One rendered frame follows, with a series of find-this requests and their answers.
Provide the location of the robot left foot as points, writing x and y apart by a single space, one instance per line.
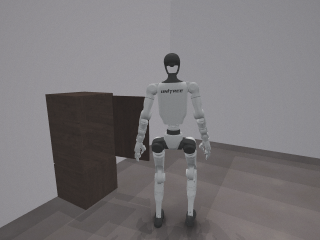
158 220

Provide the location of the humanoid robot head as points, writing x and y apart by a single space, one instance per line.
172 60

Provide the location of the cupboard door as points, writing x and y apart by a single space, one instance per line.
126 116

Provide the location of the left robot forearm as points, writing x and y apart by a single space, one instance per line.
142 128

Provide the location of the left robot hand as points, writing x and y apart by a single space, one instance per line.
137 149

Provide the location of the right robot upper arm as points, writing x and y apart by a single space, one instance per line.
193 88

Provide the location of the right robot hand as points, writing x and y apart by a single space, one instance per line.
207 148

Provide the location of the right robot forearm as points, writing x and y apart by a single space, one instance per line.
202 126

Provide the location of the left robot upper arm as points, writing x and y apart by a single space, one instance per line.
148 100

